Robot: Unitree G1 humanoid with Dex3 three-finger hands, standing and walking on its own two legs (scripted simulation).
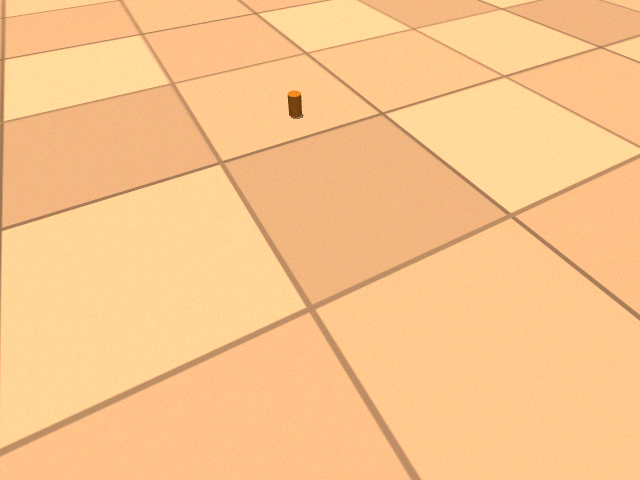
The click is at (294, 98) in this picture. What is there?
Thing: squat round
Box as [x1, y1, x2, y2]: [288, 91, 301, 116]
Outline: 290,91 288,92 289,114 291,116 299,116 301,114 300,92
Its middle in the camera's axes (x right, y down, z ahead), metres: -0.17 -0.84 +2.37
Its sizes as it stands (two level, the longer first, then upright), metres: 0.080 0.080 0.132
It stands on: the floor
